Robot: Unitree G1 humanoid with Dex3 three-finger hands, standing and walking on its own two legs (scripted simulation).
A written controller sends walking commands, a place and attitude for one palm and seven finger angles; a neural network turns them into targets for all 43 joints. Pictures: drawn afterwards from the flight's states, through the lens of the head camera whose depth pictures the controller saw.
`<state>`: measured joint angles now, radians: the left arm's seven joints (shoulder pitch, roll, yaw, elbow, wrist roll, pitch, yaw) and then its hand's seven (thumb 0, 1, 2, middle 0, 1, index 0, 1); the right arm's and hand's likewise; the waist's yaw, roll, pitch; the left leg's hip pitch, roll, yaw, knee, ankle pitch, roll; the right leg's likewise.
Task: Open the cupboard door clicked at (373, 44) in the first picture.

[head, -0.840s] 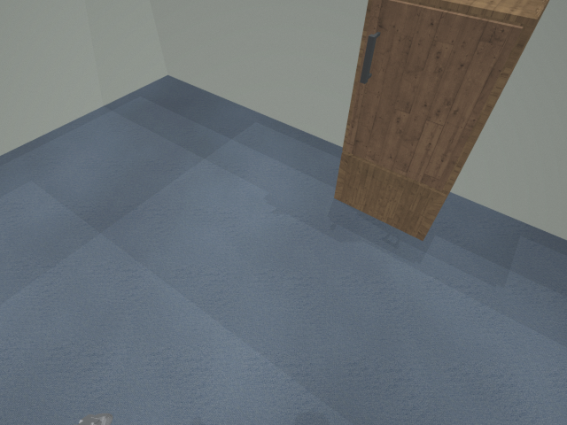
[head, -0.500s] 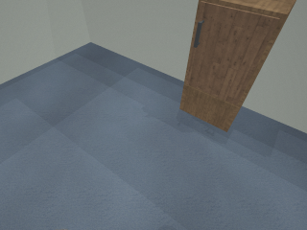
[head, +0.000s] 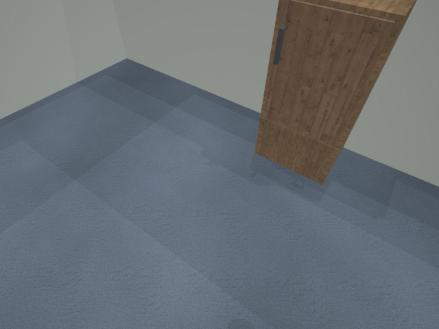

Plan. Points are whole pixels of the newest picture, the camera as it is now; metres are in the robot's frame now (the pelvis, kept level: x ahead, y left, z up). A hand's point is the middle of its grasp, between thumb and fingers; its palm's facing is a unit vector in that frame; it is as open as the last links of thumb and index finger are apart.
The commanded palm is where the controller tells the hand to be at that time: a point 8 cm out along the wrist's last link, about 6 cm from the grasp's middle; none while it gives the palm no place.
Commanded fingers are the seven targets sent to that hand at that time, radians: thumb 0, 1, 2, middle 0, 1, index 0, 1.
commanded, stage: look at it before walking up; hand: left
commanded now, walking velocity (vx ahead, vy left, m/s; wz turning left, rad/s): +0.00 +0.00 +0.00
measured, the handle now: (280, 45) +1.24 -0.20 -0.03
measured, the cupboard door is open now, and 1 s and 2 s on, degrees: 0 0 0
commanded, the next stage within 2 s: walk to a spot facing it in 0.60 s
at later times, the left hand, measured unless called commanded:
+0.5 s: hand out of the picture +0.08 +0.25 -0.16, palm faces -0.03 -0.94 -0.33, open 7.4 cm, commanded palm none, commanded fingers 0.00 0.90 0.90 -0.20 -0.30 -0.20 -0.30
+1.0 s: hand out of the picture +0.04 +0.22 -0.19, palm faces +0.07 -0.98 -0.20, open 7.4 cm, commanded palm none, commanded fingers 0.00 0.90 0.90 -0.20 -0.30 -0.20 -0.30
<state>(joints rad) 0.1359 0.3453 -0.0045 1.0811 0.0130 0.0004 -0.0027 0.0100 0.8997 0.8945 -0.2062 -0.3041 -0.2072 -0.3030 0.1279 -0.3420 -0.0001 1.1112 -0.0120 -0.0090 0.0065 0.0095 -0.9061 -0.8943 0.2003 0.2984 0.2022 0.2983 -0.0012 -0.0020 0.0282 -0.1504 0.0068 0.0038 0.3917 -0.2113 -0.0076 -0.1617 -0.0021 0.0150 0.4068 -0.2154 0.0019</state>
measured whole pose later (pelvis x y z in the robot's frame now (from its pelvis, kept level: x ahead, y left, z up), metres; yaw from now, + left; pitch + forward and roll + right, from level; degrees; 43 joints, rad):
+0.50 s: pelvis +0.00 +0.00 +0.00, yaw +0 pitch -2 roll +0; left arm 0.13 0.34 -0.01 1.08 0.01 0.00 0.00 0.01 0.90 0.89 -0.21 -0.30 -0.21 -0.30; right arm 0.11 -0.34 0.00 1.11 -0.01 -0.01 0.01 0.01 -0.91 -0.89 0.20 0.30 0.20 0.30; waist 0.00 -0.01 0.03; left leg -0.14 0.01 0.00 0.37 -0.21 -0.01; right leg -0.15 0.00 0.02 0.39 -0.21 0.00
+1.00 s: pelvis +0.05 +0.02 -0.01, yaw +3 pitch -1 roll -1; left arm 0.32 0.24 0.02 1.08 0.02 0.00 -0.01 0.01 0.90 0.89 -0.20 -0.30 -0.21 -0.30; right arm 0.31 -0.22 -0.01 1.11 -0.02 -0.01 0.02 0.01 -0.91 -0.89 0.20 0.30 0.20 0.30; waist 0.00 -0.02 -0.02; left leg -0.21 0.01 0.05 0.57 -0.34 0.02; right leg -0.15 -0.03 -0.03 0.53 -0.37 0.00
